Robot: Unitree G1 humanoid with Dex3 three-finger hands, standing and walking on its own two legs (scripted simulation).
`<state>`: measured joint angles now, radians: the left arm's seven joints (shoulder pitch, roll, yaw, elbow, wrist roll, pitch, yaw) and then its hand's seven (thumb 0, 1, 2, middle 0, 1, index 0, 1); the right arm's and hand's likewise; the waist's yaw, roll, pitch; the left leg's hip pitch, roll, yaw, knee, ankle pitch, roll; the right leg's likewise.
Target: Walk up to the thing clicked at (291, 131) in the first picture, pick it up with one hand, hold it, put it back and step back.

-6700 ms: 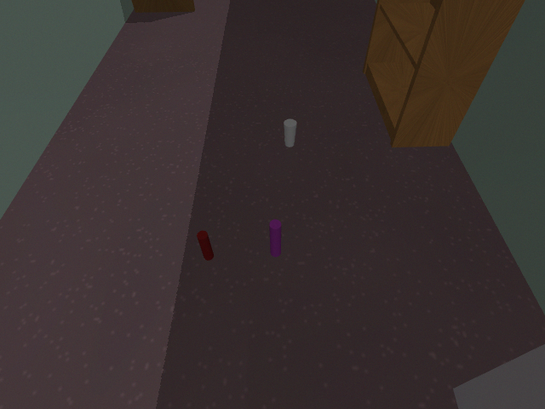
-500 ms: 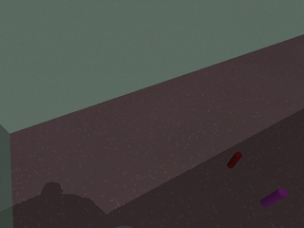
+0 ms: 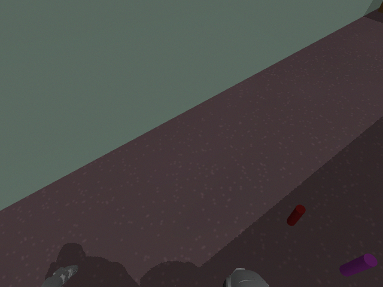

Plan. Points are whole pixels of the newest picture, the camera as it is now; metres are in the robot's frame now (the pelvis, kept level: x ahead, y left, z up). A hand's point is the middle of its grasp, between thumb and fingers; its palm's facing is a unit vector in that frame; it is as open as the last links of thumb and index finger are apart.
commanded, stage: walk up
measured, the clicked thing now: out of the picture +0.58 -1.29 -0.68
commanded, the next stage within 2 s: none
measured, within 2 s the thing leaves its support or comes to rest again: neither
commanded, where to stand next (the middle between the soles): +0.63 -0.01 m, yaw +0 degrees
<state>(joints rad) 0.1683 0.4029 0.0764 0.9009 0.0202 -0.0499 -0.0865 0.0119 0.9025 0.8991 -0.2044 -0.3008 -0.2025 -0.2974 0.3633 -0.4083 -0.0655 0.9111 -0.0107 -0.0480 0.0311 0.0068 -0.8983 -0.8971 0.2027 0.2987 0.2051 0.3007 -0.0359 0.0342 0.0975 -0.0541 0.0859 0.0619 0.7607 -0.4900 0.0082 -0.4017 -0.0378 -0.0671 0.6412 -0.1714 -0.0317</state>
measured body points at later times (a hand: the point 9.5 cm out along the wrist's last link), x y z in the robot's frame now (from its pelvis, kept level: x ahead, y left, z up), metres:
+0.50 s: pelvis +0.22 +0.03 +0.01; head +0.24 +0.05 +0.46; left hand +0.25 +0.35 -0.12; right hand +0.31 -0.30 -0.07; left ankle +0.28 +0.14 -0.72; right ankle +0.15 -0.11 -0.65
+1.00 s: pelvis +0.40 -0.02 +0.01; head +0.42 -0.07 +0.45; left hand +0.50 +0.30 -0.07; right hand +0.47 -0.35 -0.12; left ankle +0.44 +0.14 -0.65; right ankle +0.44 -0.14 -0.72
